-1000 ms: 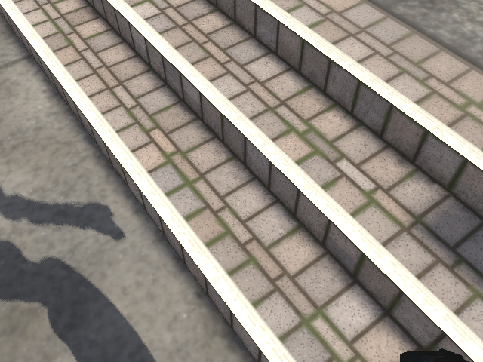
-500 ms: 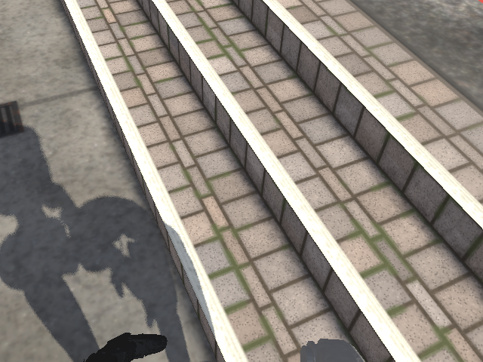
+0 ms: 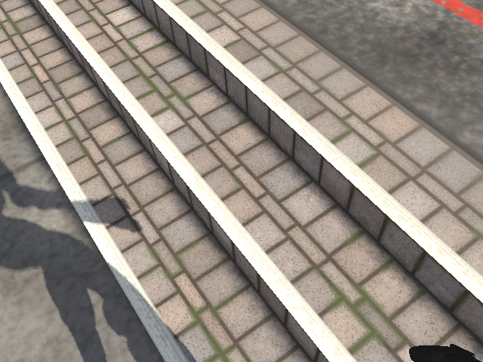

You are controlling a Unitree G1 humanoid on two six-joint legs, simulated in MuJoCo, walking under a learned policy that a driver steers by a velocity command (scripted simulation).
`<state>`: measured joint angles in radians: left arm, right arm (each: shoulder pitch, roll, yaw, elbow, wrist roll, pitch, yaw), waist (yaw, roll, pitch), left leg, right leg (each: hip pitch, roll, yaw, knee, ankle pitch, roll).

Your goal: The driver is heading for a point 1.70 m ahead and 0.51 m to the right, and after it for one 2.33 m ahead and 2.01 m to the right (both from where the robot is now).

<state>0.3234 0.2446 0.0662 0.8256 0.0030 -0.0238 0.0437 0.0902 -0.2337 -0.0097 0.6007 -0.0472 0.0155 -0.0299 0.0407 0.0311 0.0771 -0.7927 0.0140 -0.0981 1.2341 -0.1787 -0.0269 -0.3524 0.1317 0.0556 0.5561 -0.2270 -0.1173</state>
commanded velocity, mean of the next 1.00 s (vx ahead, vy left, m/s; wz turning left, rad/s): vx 0.02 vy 0.00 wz -0.53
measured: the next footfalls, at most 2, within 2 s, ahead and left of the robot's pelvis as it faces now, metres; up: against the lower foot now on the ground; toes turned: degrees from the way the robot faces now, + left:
left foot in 0.40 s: +0.35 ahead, +0.18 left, +0.00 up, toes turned -21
right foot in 0.98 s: +0.17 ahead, +0.00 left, +0.00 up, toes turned -33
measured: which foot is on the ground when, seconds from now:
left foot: up 0.00-0.38, down 0.40-0.98, up 1.00-1.00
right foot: down 0.00-0.38, up 0.40-0.96, down 0.98-1.00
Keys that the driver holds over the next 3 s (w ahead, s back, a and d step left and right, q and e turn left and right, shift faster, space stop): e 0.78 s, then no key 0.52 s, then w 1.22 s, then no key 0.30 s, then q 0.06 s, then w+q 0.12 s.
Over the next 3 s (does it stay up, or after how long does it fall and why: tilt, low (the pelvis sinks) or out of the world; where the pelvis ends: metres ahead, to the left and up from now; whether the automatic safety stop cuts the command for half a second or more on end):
stays up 0.82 -0.29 0.26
